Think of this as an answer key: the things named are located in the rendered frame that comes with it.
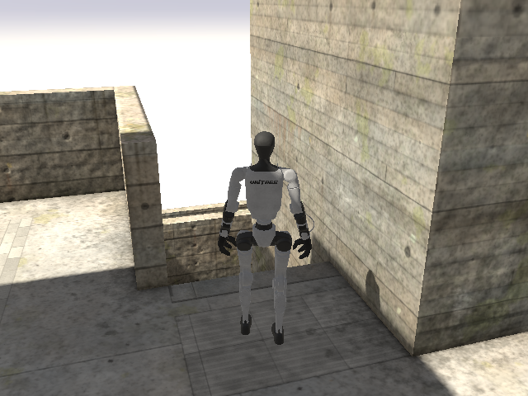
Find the robot left hand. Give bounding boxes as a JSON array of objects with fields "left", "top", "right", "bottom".
[{"left": 218, "top": 235, "right": 237, "bottom": 256}]

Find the left robot thigh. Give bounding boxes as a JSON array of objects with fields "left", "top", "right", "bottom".
[{"left": 236, "top": 230, "right": 253, "bottom": 286}]

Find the robot right hand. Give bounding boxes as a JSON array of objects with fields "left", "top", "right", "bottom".
[{"left": 293, "top": 237, "right": 312, "bottom": 259}]

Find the robot right upper arm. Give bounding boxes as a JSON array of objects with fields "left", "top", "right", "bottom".
[{"left": 281, "top": 167, "right": 303, "bottom": 215}]

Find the robot left upper arm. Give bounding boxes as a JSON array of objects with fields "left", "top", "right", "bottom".
[{"left": 226, "top": 167, "right": 247, "bottom": 213}]

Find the robot right forearm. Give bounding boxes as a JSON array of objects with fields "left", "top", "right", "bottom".
[{"left": 294, "top": 201, "right": 310, "bottom": 240}]

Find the robot left forearm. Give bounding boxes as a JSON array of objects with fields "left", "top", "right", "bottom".
[{"left": 219, "top": 200, "right": 234, "bottom": 238}]

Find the humanoid robot head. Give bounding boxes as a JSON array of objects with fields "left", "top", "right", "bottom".
[{"left": 250, "top": 131, "right": 279, "bottom": 172}]

